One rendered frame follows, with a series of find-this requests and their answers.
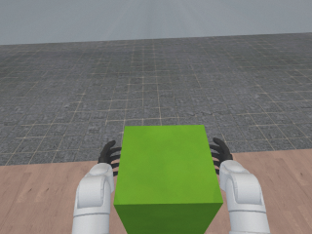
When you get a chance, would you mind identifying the left robot hand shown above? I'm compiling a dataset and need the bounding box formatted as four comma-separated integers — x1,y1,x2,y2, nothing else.
97,140,122,176

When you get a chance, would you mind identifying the carton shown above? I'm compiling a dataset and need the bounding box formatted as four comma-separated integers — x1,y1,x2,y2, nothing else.
113,125,223,234

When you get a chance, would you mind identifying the robot left forearm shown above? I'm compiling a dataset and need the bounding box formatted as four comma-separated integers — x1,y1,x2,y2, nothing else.
71,163,115,234

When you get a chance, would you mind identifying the right robot hand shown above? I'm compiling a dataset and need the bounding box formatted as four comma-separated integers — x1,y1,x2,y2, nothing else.
209,137,233,175

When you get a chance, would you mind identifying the robot right forearm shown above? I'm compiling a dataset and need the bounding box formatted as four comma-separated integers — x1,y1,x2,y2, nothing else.
219,160,272,234

